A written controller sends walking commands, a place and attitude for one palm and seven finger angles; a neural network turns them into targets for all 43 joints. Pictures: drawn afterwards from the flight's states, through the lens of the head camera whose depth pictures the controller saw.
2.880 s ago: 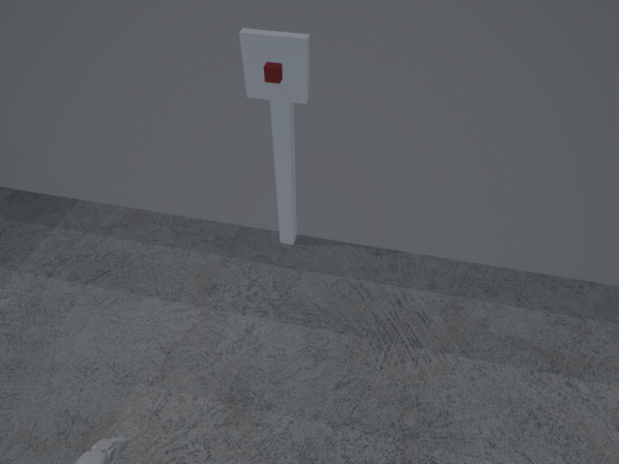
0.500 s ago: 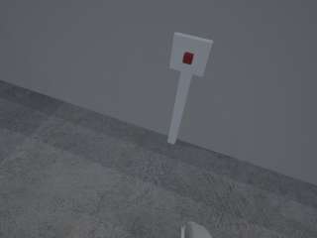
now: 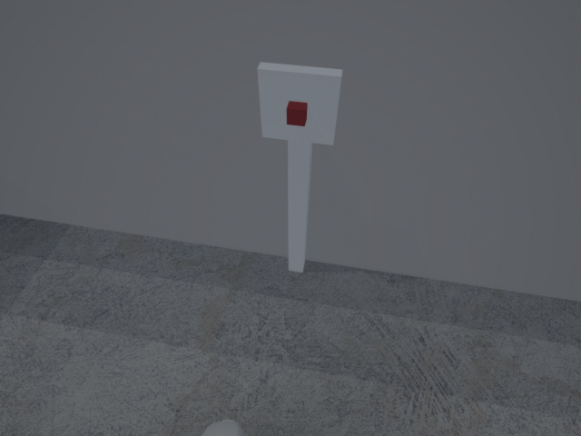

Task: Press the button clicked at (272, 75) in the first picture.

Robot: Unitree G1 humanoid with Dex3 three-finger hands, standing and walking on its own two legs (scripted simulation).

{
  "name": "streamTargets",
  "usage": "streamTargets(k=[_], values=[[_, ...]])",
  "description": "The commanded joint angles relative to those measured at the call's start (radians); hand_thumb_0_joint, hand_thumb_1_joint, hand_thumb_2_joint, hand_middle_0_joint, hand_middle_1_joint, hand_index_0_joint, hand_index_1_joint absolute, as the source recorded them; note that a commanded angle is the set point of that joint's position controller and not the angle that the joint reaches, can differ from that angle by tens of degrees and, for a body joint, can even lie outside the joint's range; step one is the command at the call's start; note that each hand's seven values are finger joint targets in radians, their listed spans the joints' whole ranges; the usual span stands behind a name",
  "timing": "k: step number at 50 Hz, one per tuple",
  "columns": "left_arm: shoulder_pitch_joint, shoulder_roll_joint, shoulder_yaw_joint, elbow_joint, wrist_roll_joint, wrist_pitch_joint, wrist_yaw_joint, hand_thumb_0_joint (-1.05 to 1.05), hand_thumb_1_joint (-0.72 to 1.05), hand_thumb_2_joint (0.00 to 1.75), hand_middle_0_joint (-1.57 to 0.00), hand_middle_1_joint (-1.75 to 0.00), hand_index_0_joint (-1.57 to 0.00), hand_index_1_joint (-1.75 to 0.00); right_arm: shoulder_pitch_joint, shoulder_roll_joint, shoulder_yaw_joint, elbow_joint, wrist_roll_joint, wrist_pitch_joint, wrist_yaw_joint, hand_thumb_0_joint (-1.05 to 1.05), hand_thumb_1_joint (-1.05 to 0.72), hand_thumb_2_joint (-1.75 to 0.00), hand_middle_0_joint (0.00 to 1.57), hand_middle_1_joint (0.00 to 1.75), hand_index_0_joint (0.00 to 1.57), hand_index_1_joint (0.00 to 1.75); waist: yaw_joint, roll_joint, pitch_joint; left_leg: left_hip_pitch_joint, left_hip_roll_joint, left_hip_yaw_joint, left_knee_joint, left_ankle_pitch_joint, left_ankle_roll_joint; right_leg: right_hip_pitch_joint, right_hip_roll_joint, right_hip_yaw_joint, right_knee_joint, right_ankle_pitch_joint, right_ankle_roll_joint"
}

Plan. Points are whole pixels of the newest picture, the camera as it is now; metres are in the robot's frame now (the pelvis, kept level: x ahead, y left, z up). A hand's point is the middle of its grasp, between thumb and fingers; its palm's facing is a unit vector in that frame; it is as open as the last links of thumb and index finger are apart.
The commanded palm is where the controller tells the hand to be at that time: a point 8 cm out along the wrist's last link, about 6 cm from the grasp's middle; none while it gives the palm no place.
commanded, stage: take the last steps up to it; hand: left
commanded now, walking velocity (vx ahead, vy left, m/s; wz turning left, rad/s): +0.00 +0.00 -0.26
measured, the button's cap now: (297, 112) +0.76 +0.04 +0.01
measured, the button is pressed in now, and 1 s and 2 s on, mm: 0 0 0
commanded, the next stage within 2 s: come to a stop and stand still in 0.82 s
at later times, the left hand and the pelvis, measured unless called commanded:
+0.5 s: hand (186, 407) +0.19 +0.19 -0.17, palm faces -0.18 -0.97 -0.18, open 7.4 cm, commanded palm none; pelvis +0.09 +0.00 +0.00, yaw -9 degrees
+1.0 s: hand (247, 391) +0.22 +0.10 -0.19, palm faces -0.04 -0.99 -0.13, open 7.3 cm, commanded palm none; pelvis +0.22 -0.07 -0.01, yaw -7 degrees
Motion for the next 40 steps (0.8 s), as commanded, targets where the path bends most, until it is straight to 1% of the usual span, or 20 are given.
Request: streamTargets(k=[1, 3, 5, 6, 7, 8, 10, 12, 14, 20, 21, 25, 27, 28, 29, 30, 31, 33, 36, 40], values=[[0.053, 0.185, 0.051, -0.055, 0.009, -0.013, 0.003, 0.0, 0.9, 0.9, -0.2, -0.3, -0.2, -0.3, 0.069, -0.042, -0.006, -0.024, 0.002, -0.003, 0.0, 0.0, -0.9, -0.9, 0.2, 0.3, 0.2, 0.3, 0.014, -0.15, -0.081, 0.094, -0.054, 0.06, -0.165, -0.017, -0.014, 0.079, -0.239, 0.25, -0.115, 0.381, -0.108], [0.041, 0.182, 0.051, -0.06, 0.004, -0.009, 0.001, 0.0, 0.9, 0.9, -0.2, -0.3, -0.2, -0.3, 0.089, -0.049, -0.004, -0.016, 0.004, -0.011, -0.004, 0.0, -0.9, -0.9, 0.2, 0.3, 0.2, 0.3, 0.004, -0.168, -0.107, 0.172, -0.068, 0.069, -0.285, 0.041, -0.014, 0.098, -0.217, 0.243, -0.087, 0.365, -0.081], [0.019, 0.158, 0.049, -0.065, -0.007, -0.005, -0.004, 0.0, 0.9, 0.9, -0.2, -0.3, -0.2, -0.3, 0.162, -0.076, -0.009, 0.009, 0.0, -0.029, -0.008, 0.0, -0.9, -0.9, 0.2, 0.3, 0.2, 0.3, -0.029, -0.13, -0.12, 0.362, -0.046, 0.072, -0.493, 0.15, -0.005, 0.008, -0.166, 0.213, -0.029, 0.144, -0.021], [0.03, 0.109, 0.041, -0.078, -0.01, -0.002, -0.01, 0.0, 0.9, 0.9, -0.2, -0.3, -0.2, -0.3, 0.211, -0.137, -0.023, 0.02, -0.008, -0.04, -0.008, 0.0, -0.9, -0.9, 0.2, 0.3, 0.2, 0.3, -0.044, 0.054, -0.113, 0.467, 0.102, -0.111, -0.597, 0.095, 0.039, -0.141, -0.088, 0.148, 0.107, -0.108, 0.022], [0.01, 0.067, 0.034, -0.105, -0.007, -0.001, -0.018, 0.0, 0.9, 0.9, -0.2, -0.3, -0.2, -0.3, 0.247, -0.237, -0.043, 0.017, -0.023, -0.035, -0.008, 0.0, -0.9, -0.9, 0.2, 0.3, 0.2, 0.3, -0.066, 0.293, -0.035, 0.455, 0.331, -0.377, -0.705, 0.021, 0.144, -0.328, 0.002, 0.008, 0.339, -0.363, 0.072], [-0.059, 0.115, 0.044, -0.13, 0.01, 0.0, -0.021, 0.0, 0.9, 0.9, -0.2, -0.3, -0.2, -0.3, 0.25, -0.238, -0.043, 0.01, -0.029, -0.028, -0.008, 0.0, -0.9, -0.9, 0.2, 0.3, 0.2, 0.3, -0.083, 0.203, 0.046, 0.356, 0.395, -0.441, -0.748, -0.066, 0.211, -0.368, -0.051, 0.054, 0.503, -0.362, 0.067], [-0.05, 0.127, 0.06, -0.1, 0.021, 0.008, -0.035, 0.0, 0.9, 0.9, -0.2, -0.3, -0.2, -0.3, 0.184, -0.156, -0.02, 0.001, -0.024, -0.04, -0.013, 0.0, -0.9, -0.9, 0.2, 0.3, 0.2, 0.3, -0.038, 0.142, 0.105, 0.284, 0.285, -0.292, -0.757, -0.027, 0.161, -0.38, -0.089, 0.086, 0.631, -0.209, 0.074], [-0.019, 0.107, 0.058, -0.088, 0.018, 0.005, -0.051, 0.0, 0.9, 0.9, -0.2, -0.3, -0.2, -0.3, 0.161, -0.133, -0.02, -0.009, -0.023, -0.056, -0.013, 0.0, -0.9, -0.9, 0.2, 0.3, 0.2, 0.3, -0.018, 0.13, 0.078, 0.3, 0.237, -0.17, -0.738, 0.063, 0.149, -0.375, -0.109, 0.069, 0.673, -0.113, 0.086], [-0.015, 0.098, 0.05, -0.084, 0.013, 0.009, -0.056, 0.0, 0.9, 0.9, -0.2, -0.3, -0.2, -0.3, 0.185, -0.138, -0.02, 0.0, -0.02, -0.064, -0.014, 0.0, -0.9, -0.9, 0.2, 0.3, 0.2, 0.3, -0.02, 0.133, 0.042, 0.354, 0.212, -0.093, -0.722, 0.162, 0.155, -0.382, -0.115, 0.055, 0.68, -0.064, 0.097], [-0.146, 0.084, 0.028, -0.111, 0.01, 0.012, -0.069, 0.0, 0.9, 0.9, -0.2, -0.3, -0.2, -0.3, 0.301, -0.167, -0.031, 0.058, -0.022, -0.068, -0.014, 0.0, -0.9, -0.9, 0.2, 0.3, 0.2, 0.3, -0.067, 0.164, 0.057, 0.457, 0.236, 0.002, -0.691, 0.369, 0.167, -0.4, -0.157, -0.001, 0.453, -0.074, 0.113], [-0.178, 0.083, 0.023, -0.117, 0.009, 0.009, -0.071, 0.0, 0.9, 0.9, -0.2, -0.3, -0.2, -0.3, 0.322, -0.164, -0.03, 0.067, -0.024, -0.066, -0.012, 0.0, -0.9, -0.9, 0.2, 0.3, 0.2, 0.3, -0.084, 0.174, 0.064, 0.452, 0.228, 0.013, -0.687, 0.389, 0.159, -0.372, -0.15, -0.021, 0.395, -0.081, 0.109], [-0.153, 0.083, 0.021, -0.091, 0.0, -0.01, -0.071, 0.0, 0.9, 0.9, -0.2, -0.3, -0.2, -0.3, 0.284, -0.199, -0.042, 0.077, -0.028, -0.054, -0.002, 0.0, -0.9, -0.9, 0.2, 0.3, 0.2, 0.3, -0.063, 0.223, 0.043, 0.361, 0.221, 0.057, -0.626, 0.366, 0.134, -0.14, -0.11, -0.087, 0.159, -0.093, 0.08], [0.004, 0.121, 0.034, -0.027, 0.002, -0.026, -0.063, 0.0, 0.9, 0.9, -0.2, -0.3, -0.2, -0.3, 0.266, -0.196, -0.044, 0.085, -0.018, -0.048, 0.004, 0.0, -0.9, -0.9, 0.2, 0.3, 0.2, 0.3, 0.016, 0.135, -0.04, 0.279, 0.164, 0.113, -0.442, 0.403, 0.087, 0.133, -0.055, -0.126, 0.013, 0.004, 0.059], [0.143, 0.186, 0.052, 0.022, 0.005, -0.041, -0.052, 0.0, 0.9, 0.9, -0.2, -0.3, -0.2, -0.3, 0.268, -0.167, -0.037, 0.085, -0.007, -0.05, 0.013, 0.0, -0.9, -0.9, 0.2, 0.3, 0.2, 0.3, 0.082, 0.013, -0.115, 0.133, 0.12, 0.166, -0.236, 0.318, 0.051, 0.371, -0.134, -0.033, -0.025, -0.007, 0.031], [0.263, 0.32, 0.083, 0.057, 0.006, -0.053, -0.032, 0.0, 0.9, 0.9, -0.2, -0.3, -0.2, -0.3, 0.286, -0.063, -0.01, 0.056, 0.005, -0.052, 0.02, 0.0, -0.9, -0.9, 0.2, 0.3, 0.2, 0.3, 0.12, -0.341, -0.226, -0.124, -0.017, 0.207, 0.099, -0.209, 0.011, 0.572, -0.433, 0.355, -0.136, -0.056, -0.058], [0.288, 0.337, 0.077, 0.066, -0.015, -0.046, -0.021, 0.0, 0.9, 0.9, -0.2, -0.3, -0.2, -0.3, 0.211, -0.091, -0.009, 0.023, 0.003, -0.045, 0.015, 0.0, -0.9, -0.9, 0.2, 0.3, 0.2, 0.3, 0.128, -0.272, -0.23, -0.158, -0.021, 0.065, 0.256, -0.275, 0.036, 0.494, -0.489, 0.457, -0.215, 0.022, -0.095], [0.213, 0.299, 0.07, 0.053, -0.013, -0.043, -0.013, 0.0, 0.9, 0.9, -0.2, -0.3, -0.2, -0.3, 0.195, -0.089, -0.019, 0.019, 0.004, -0.04, 0.014, 0.0, -0.9, -0.9, 0.2, 0.3, 0.2, 0.3, 0.092, -0.179, -0.15, -0.162, 0.014, 0.033, 0.315, -0.198, 0.046, 0.398, -0.481, 0.386, -0.228, 0.013, -0.112], [0.075, 0.204, 0.045, 0.032, -0.01, -0.049, -0.006, 0.0, 0.9, 0.9, -0.2, -0.3, -0.2, -0.3, 0.174, -0.076, -0.021, 0.044, -0.003, -0.038, 0.015, 0.0, -0.9, -0.9, 0.2, 0.3, 0.2, 0.3, 0.04, -0.162, -0.042, -0.147, 0.06, 0.025, 0.321, -0.079, 0.041, 0.224, -0.416, 0.261, -0.229, 0.072, -0.095], [-0.001, 0.114, 0.013, 0.023, 0.001, -0.063, 0.003, 0.0, 0.9, 0.9, -0.2, -0.3, -0.2, -0.3, 0.242, -0.025, -0.02, 0.078, -0.011, -0.016, 0.02, 0.0, -0.9, -0.9, 0.2, 0.3, 0.2, 0.3, -0.042, -0.105, 0.005, -0.017, 0.049, 0.058, 0.182, -0.005, 0.022, 0.056, -0.343, 0.071, -0.246, 0.228, -0.069], [0.017, 0.107, 0.003, 0.029, 0.001, -0.065, 0.008, 0.0, 0.9, 0.9, -0.2, -0.3, -0.2, -0.3, 0.212, -0.003, -0.013, 0.067, -0.011, -0.007, 0.027, 0.0, -0.9, -0.9, 0.2, 0.3, 0.2, 0.3, -0.047, -0.129, 0.025, 0.034, 0.029, 0.088, -0.012, 0.042, 0.017, 0.029, -0.33, 0.037, -0.268, 0.208, -0.09]])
